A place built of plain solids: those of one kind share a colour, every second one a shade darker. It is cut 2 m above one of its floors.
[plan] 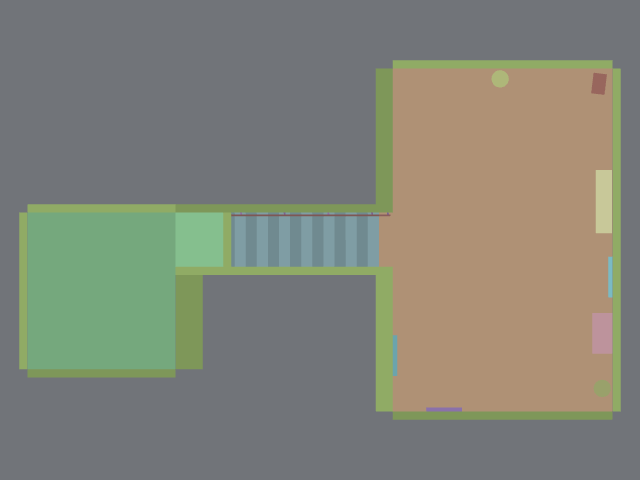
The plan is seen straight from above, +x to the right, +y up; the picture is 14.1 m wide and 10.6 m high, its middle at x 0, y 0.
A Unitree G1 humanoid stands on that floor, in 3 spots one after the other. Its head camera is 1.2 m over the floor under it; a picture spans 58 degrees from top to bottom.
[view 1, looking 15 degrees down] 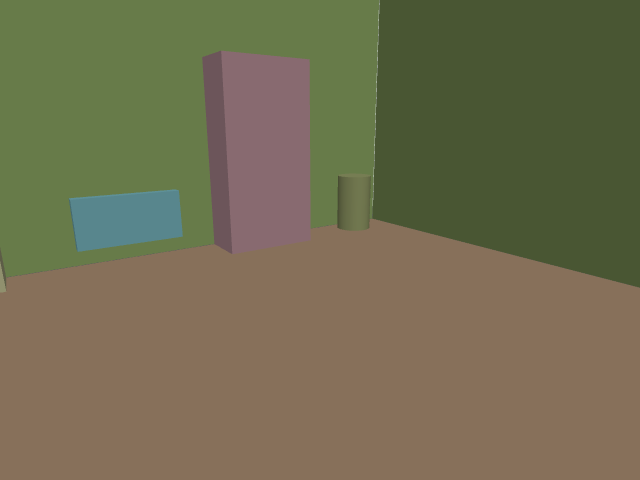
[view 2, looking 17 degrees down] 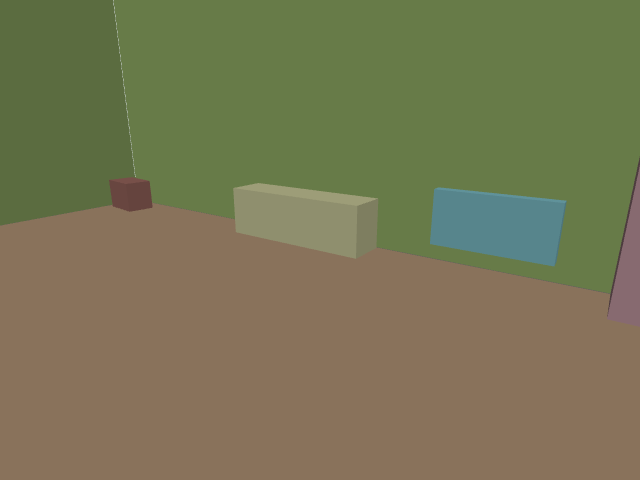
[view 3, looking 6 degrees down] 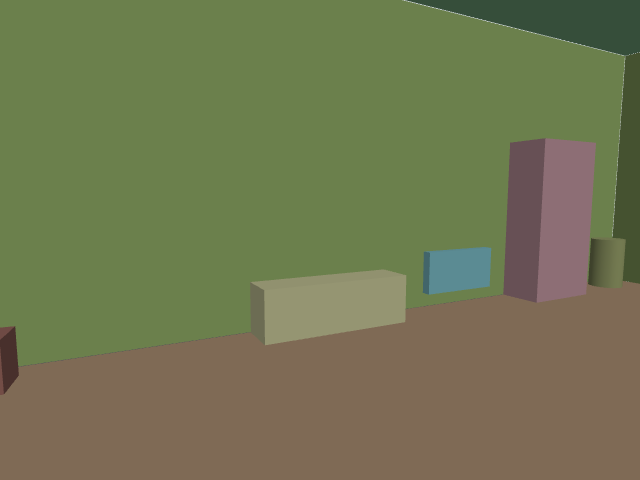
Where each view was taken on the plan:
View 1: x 2.30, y -0.03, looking -35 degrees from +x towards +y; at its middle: floor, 4.64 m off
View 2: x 3.14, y -1.55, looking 35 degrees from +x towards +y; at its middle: bench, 3.76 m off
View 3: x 2.90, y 2.68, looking -27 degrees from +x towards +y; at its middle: wall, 4.02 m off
